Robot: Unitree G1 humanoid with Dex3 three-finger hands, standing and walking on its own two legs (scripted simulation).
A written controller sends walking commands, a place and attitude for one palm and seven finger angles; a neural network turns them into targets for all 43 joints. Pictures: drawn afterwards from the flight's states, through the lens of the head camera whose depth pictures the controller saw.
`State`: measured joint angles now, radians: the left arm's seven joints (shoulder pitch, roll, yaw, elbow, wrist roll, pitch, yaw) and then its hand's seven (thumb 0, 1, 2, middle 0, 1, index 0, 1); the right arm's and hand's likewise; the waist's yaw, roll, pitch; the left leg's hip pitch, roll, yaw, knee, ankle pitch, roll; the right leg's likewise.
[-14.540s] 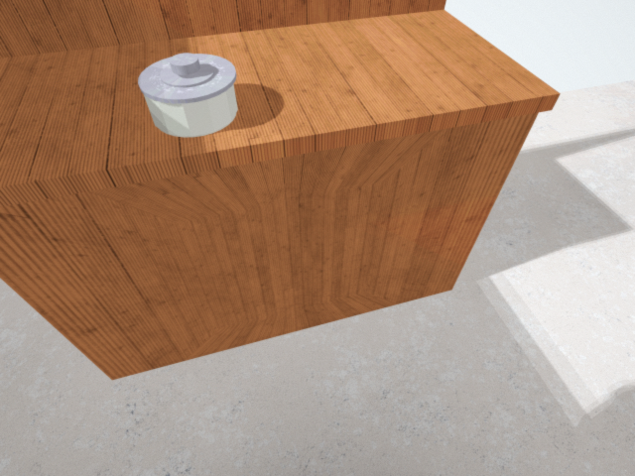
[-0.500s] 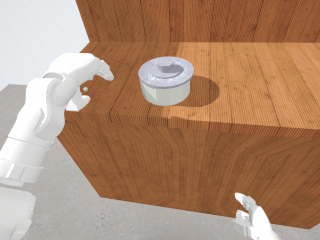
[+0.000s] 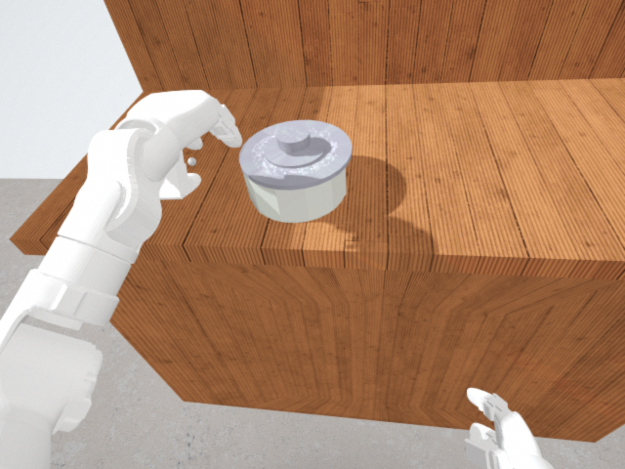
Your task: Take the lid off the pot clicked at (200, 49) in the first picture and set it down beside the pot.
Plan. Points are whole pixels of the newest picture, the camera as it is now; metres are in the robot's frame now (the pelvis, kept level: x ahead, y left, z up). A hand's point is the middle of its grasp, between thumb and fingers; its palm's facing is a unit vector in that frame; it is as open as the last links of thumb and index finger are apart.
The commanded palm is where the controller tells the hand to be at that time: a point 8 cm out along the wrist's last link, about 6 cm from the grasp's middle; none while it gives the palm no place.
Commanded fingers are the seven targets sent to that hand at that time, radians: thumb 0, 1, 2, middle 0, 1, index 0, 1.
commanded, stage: move the open hand above the knob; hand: left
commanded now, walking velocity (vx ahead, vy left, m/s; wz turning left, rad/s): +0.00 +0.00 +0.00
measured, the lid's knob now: (293, 138) +0.54 +0.07 +0.16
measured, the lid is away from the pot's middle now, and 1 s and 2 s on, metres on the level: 0.00 0.00 0.00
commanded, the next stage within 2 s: lower the open fingers around the knob in 1.46 s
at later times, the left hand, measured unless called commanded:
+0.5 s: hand (259, 119) +0.47 +0.10 +0.24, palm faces -0.21 -0.03 -0.98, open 10.0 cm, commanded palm +0.46 +0.10 +0.29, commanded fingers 0.00 -0.41 1.74 -0.88 -0.08 -0.88 -0.08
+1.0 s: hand (293, 95) +0.52 +0.06 +0.24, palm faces -0.25 -0.06 -0.97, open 10.0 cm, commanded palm +0.49 +0.08 +0.29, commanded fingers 0.00 -0.41 1.74 -0.88 -0.08 -0.88 -0.08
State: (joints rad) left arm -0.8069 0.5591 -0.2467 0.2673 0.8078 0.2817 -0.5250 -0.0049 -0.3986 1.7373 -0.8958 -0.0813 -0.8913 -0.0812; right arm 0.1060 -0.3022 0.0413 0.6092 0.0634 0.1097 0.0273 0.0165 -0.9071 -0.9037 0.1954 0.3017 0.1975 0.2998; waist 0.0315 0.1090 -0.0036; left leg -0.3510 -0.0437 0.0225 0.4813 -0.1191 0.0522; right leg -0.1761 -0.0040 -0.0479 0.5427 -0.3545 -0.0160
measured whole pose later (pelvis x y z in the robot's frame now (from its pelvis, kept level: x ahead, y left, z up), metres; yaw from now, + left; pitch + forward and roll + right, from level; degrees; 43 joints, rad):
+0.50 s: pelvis +0.02 +0.00 +0.00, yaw +0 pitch +2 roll +1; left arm -1.16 0.38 -0.37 0.70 0.85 0.36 -0.50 0.00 -0.40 1.74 -0.89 -0.08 -0.89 -0.08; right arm 0.15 -0.28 0.05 0.67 0.06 0.13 0.03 0.01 -0.91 -0.90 0.20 0.30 0.20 0.30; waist -0.02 0.09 -0.03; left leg -0.36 -0.05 0.03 0.46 -0.13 0.05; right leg -0.19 -0.01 -0.04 0.52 -0.37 -0.02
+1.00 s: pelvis +0.04 -0.01 +0.01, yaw -3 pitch +4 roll +1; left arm -1.31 0.37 -0.27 1.00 0.91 0.32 -0.46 0.00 -0.40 1.74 -0.89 -0.08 -0.89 -0.08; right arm 0.28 -0.29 0.02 0.71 0.04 0.09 0.01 0.01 -0.91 -0.90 0.20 0.30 0.20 0.30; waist -0.09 0.08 -0.05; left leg -0.35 -0.03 0.07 0.42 -0.14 0.04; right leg -0.20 0.01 0.01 0.48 -0.35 -0.02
